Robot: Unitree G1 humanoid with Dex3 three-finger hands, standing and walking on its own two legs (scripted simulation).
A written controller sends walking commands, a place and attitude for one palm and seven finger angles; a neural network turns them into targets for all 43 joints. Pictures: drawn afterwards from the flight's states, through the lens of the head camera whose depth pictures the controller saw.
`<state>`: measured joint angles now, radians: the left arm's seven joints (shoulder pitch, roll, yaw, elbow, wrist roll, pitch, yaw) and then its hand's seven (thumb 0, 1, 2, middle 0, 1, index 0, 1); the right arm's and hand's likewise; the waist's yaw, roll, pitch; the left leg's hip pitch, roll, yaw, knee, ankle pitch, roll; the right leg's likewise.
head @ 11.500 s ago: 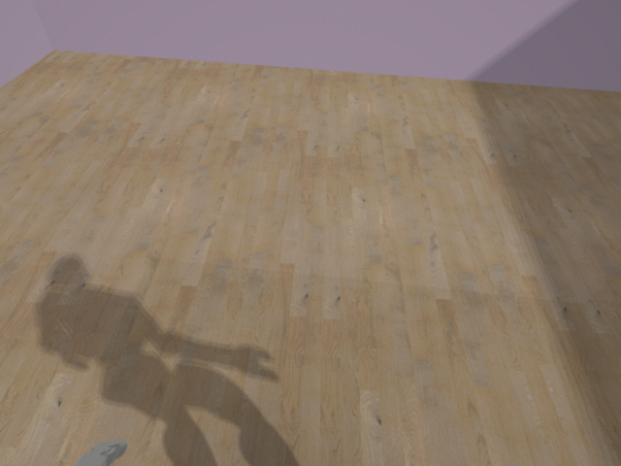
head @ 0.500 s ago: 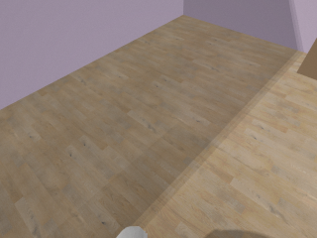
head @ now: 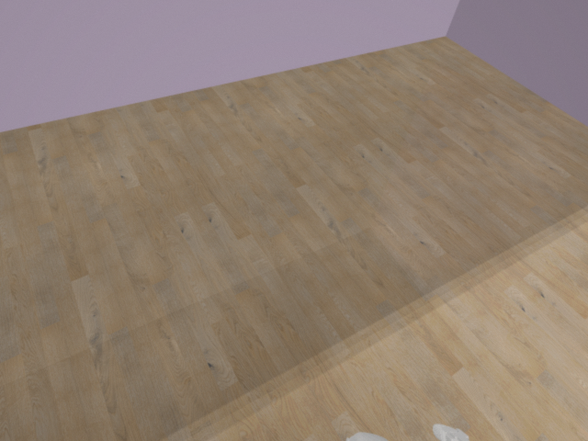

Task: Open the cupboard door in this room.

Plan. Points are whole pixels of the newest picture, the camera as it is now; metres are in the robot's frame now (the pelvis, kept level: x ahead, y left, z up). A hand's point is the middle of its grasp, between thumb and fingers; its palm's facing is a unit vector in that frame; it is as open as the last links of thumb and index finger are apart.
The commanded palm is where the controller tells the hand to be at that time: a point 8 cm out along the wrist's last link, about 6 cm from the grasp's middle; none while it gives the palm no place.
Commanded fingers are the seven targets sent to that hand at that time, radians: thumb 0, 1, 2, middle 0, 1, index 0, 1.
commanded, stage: turn or walk to find it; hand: left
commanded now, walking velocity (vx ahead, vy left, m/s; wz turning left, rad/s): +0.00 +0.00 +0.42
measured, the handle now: out of the picture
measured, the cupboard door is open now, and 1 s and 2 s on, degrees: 0 0 0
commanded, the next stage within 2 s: none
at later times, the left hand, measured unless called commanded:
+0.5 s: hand out of the picture +0.03 +0.14 -0.14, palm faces +0.19 -0.94 -0.28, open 7.4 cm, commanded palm none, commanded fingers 0.00 0.90 0.90 -0.20 -0.30 -0.20 -0.30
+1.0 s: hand out of the picture -0.13 +0.19 -0.18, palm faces +0.47 -0.85 -0.24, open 7.4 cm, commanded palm none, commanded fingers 0.00 0.90 0.90 -0.20 -0.30 -0.20 -0.30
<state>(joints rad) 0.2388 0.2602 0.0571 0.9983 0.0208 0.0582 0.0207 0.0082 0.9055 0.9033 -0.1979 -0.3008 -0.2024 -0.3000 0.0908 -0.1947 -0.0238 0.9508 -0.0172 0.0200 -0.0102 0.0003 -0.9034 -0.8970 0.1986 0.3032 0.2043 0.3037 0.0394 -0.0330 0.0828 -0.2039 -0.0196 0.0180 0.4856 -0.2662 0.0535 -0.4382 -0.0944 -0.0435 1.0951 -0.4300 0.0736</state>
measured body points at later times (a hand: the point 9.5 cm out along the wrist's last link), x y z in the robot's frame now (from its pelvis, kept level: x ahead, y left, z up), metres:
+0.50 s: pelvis -0.02 -0.07 +0.00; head +0.02 -0.10 +0.45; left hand +0.02 +0.19 -0.12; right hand +0.04 -0.32 -0.17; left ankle -0.08 +0.08 -0.64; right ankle -0.01 -0.15 -0.74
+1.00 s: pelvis -0.06 -0.02 +0.00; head -0.05 +0.02 +0.45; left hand -0.16 +0.23 -0.16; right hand +0.15 -0.20 -0.12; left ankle -0.11 +0.06 -0.74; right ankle -0.03 -0.17 -0.66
